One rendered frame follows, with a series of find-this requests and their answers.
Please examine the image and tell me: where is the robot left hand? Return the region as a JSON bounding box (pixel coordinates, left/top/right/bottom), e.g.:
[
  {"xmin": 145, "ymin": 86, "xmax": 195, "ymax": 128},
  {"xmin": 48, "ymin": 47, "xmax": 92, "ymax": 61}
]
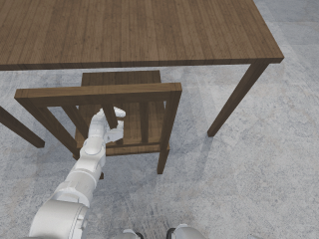
[{"xmin": 88, "ymin": 107, "xmax": 126, "ymax": 143}]

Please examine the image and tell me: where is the table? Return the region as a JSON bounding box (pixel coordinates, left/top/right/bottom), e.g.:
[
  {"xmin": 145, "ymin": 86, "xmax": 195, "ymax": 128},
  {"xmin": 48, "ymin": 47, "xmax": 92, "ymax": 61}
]
[{"xmin": 0, "ymin": 0, "xmax": 285, "ymax": 148}]

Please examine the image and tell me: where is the right robot shin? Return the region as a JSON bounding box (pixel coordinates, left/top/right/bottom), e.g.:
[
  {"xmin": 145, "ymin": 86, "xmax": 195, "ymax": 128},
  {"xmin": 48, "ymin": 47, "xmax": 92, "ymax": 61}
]
[{"xmin": 175, "ymin": 224, "xmax": 188, "ymax": 231}]

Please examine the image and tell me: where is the right robot thigh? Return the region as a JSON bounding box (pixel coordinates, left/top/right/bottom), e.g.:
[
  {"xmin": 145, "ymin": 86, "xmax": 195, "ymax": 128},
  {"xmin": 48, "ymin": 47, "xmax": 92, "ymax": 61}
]
[{"xmin": 171, "ymin": 227, "xmax": 206, "ymax": 239}]

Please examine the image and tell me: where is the left robot forearm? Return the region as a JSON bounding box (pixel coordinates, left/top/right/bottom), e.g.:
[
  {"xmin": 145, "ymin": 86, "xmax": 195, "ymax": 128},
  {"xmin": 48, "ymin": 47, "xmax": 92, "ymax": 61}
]
[{"xmin": 29, "ymin": 136, "xmax": 106, "ymax": 237}]

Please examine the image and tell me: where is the robot left upper arm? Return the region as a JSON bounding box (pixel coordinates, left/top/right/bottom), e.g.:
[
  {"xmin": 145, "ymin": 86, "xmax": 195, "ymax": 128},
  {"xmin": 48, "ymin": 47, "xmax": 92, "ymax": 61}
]
[{"xmin": 19, "ymin": 199, "xmax": 90, "ymax": 239}]

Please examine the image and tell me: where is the chair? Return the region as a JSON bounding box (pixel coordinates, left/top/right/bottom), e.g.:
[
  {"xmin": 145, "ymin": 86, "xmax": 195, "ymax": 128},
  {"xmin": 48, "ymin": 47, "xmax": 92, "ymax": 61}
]
[{"xmin": 14, "ymin": 70, "xmax": 182, "ymax": 180}]

